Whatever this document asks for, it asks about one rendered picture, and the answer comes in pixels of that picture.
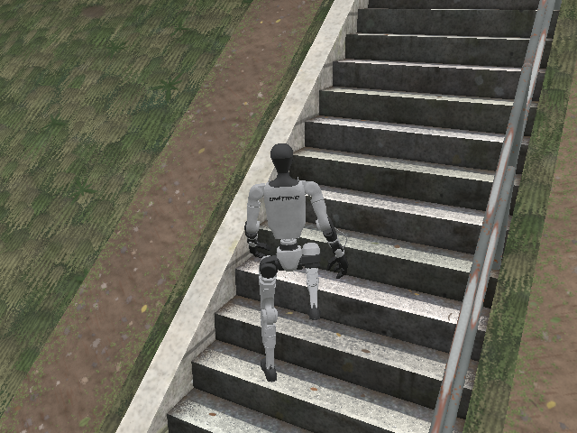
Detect stairs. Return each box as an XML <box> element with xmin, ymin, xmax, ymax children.
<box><xmin>167</xmin><ymin>0</ymin><xmax>560</xmax><ymax>433</ymax></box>

